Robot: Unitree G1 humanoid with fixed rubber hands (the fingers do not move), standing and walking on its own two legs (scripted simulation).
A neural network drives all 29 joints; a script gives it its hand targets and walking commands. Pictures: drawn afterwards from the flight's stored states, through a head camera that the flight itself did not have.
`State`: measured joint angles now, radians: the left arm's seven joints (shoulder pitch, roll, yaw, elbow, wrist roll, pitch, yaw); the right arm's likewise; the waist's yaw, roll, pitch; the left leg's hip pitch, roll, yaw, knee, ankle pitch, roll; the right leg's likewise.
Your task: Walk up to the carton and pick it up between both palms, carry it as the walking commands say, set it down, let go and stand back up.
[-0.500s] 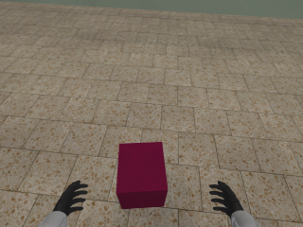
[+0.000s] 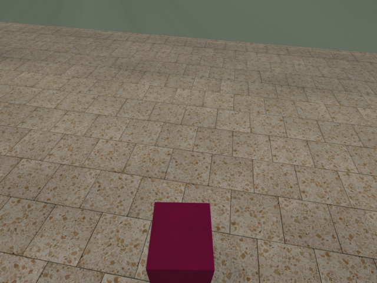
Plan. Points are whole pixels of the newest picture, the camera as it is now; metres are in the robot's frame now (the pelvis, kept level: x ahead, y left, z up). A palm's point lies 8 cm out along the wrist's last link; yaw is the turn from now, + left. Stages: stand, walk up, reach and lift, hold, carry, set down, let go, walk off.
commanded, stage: stand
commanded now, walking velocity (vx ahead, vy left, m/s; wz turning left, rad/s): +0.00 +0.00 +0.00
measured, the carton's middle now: (181, 246) +0.45 +0.02 -0.61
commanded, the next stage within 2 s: none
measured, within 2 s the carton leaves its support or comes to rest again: neither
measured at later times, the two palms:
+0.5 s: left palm out of the picture +0.00 +0.24 -0.11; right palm out of the picture +0.01 -0.27 -0.13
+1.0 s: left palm out of the picture -0.07 +0.22 -0.13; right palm out of the picture -0.01 -0.26 -0.14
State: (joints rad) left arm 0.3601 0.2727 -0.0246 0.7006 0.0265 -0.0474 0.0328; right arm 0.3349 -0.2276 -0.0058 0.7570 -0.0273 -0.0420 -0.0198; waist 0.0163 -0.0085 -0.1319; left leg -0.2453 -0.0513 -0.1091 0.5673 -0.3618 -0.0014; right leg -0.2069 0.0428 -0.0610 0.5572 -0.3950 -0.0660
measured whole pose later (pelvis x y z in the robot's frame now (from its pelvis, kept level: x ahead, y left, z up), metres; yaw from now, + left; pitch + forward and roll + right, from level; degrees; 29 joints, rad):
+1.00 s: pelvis -0.04 -0.03 +0.00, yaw +2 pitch -2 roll +1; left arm 0.41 0.22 -0.04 1.00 0.03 0.00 0.04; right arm 0.32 -0.19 0.03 1.03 -0.01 0.02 -0.05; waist 0.03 0.00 -0.05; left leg -0.19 -0.02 -0.17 0.51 -0.28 -0.05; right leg -0.14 0.07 -0.12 0.49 -0.32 -0.11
